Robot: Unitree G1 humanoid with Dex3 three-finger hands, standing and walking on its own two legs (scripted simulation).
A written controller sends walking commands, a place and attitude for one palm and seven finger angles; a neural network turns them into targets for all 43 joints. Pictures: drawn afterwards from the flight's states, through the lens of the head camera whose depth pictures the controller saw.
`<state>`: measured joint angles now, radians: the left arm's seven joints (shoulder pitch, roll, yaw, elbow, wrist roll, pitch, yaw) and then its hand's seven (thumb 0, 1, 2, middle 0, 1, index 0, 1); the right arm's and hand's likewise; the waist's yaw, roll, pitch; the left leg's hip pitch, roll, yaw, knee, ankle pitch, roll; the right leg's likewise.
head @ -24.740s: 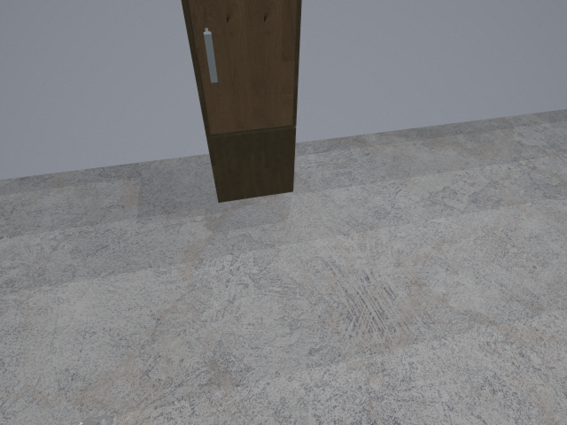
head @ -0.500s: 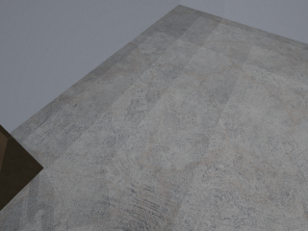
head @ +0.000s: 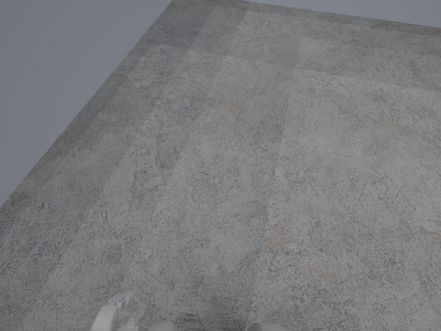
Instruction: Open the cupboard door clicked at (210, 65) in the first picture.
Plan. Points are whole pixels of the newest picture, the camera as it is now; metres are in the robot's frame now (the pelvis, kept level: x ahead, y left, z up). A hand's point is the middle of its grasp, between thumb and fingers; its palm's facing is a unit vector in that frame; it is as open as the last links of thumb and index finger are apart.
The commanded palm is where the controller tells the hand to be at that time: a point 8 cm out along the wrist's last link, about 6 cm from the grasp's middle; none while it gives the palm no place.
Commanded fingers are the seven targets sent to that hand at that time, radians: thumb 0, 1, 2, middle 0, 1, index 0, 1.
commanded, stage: walk to a spot facing it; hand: left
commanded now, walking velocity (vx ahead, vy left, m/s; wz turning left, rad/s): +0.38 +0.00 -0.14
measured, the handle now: out of the picture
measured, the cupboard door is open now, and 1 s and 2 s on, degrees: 45 45 45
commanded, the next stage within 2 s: turn to face it in 0.80 s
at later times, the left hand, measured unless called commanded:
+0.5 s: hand (129, 275) +0.25 +0.20 -0.17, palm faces -0.02 -0.99 -0.16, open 7.4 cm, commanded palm none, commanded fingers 0.00 0.90 0.90 -0.20 -0.30 -0.20 -0.30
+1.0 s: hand (182, 174) +0.51 +0.10 -0.16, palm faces -0.16 -0.97 -0.18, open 7.2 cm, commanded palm none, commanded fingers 0.00 0.90 0.90 -0.20 -0.30 -0.20 -0.30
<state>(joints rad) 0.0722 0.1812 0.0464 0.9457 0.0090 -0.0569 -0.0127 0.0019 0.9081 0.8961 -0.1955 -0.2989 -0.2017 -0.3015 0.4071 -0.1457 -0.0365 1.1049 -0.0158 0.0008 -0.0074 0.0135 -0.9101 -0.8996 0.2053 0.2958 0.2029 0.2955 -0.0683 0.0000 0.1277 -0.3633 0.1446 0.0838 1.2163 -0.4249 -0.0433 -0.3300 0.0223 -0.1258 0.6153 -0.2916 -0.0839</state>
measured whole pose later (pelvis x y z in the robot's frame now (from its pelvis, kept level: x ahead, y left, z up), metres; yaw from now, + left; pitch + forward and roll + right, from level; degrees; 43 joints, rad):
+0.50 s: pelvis +0.24 +0.03 +0.01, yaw -7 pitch -1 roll +0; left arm 0.30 0.18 0.06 1.07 0.03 -0.01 -0.03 0.01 0.91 0.90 -0.19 -0.30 -0.20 -0.30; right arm 0.19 -0.16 -0.04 0.98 -0.03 -0.06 -0.01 0.00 -0.92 -0.90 0.20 0.30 0.20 0.30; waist 0.05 -0.03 0.06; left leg -0.27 0.06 0.17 0.51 -0.23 0.02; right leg -0.49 -0.06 -0.03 1.20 -0.33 -0.02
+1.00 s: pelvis +0.46 -0.07 +0.02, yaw -9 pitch +0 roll +0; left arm 0.26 0.16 0.03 1.09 0.02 -0.07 0.01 0.01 0.93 0.90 -0.20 -0.30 -0.20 -0.30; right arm 0.21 -0.16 -0.05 1.04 -0.01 -0.01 0.02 0.01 -0.92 -0.90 0.20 0.30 0.20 0.29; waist -0.03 -0.01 0.06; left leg -0.52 0.10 0.11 0.82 -0.25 -0.04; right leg -0.08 -0.01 -0.14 0.38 -0.30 -0.03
